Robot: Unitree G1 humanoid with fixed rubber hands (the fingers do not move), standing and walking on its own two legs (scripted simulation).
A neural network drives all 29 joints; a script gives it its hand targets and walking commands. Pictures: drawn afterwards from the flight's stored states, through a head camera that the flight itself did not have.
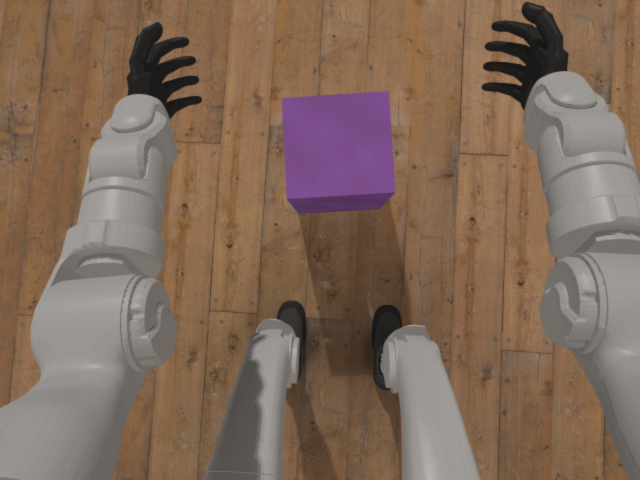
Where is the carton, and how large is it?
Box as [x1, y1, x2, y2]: [282, 91, 395, 213]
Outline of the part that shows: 388,91 282,98 287,199 298,213 379,208 395,192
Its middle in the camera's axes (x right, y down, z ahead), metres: +0.04 -0.17 +0.87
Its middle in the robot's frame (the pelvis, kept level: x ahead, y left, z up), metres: +0.57 +0.02 -0.54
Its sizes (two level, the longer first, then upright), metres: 0.210 0.200 0.250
